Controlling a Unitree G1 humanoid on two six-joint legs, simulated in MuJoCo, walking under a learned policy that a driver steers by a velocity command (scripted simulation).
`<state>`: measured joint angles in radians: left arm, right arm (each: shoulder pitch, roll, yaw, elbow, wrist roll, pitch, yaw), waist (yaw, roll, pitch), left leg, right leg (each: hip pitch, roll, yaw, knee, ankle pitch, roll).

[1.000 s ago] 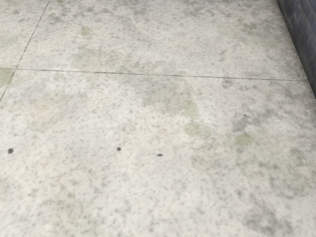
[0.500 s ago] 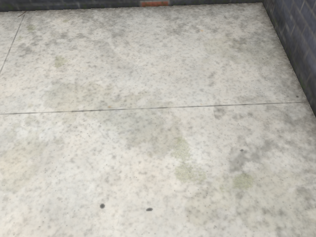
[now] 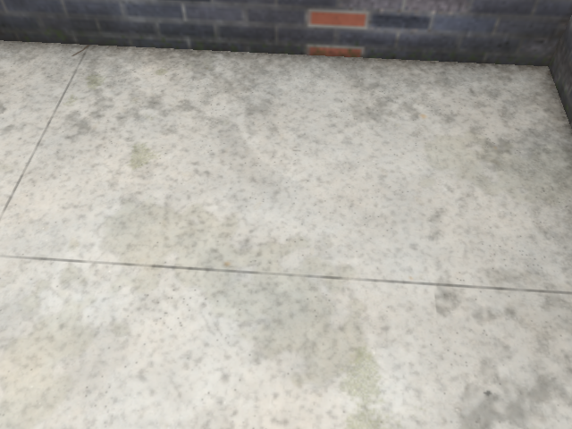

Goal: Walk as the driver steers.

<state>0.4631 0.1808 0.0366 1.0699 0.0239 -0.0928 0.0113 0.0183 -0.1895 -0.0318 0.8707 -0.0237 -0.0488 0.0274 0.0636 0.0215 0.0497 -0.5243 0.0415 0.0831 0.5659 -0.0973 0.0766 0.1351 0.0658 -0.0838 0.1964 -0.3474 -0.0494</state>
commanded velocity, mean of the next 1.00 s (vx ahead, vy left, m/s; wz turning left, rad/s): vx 0.50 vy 0.00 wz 0.00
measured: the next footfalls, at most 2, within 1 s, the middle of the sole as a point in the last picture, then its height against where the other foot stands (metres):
left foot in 0.04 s outside the picture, level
right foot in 0.60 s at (353, 415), level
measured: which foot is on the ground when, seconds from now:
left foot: up 0.00-0.02, down 0.04-0.60, up 0.62-1.00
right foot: down 0.00-0.06, up 0.08-0.58, down 0.60-1.00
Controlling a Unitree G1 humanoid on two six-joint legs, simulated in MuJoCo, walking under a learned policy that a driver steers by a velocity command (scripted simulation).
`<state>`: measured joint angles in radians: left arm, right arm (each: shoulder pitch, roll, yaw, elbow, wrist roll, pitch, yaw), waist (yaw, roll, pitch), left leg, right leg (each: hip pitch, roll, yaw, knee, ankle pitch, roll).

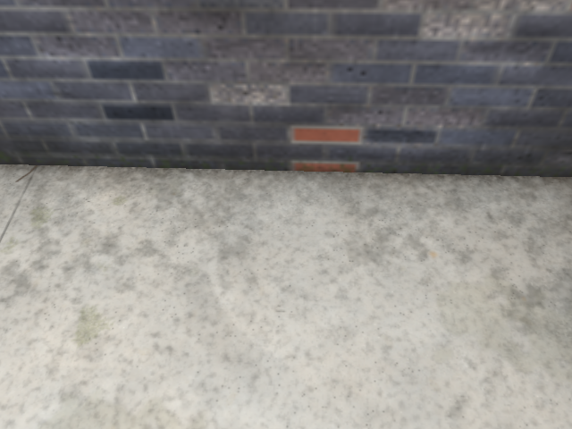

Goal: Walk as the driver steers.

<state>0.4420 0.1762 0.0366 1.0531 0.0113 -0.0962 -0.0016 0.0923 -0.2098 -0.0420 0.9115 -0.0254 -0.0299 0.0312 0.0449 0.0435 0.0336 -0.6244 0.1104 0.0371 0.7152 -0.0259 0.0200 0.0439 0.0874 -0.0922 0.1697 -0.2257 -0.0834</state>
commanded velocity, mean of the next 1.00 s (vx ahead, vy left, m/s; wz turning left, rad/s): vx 0.38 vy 0.00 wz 0.00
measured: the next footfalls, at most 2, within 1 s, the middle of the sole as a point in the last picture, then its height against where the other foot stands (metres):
left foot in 0.16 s outside the picture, level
right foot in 0.70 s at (346, 401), level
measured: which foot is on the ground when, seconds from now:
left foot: up 0.00-0.14, down 0.16-0.72, up 0.74-1.00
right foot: down 0.00-0.16, up 0.18-0.68, down 0.70-1.00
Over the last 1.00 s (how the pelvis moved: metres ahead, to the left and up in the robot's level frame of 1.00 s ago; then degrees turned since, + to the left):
0.54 -0.02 0.01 0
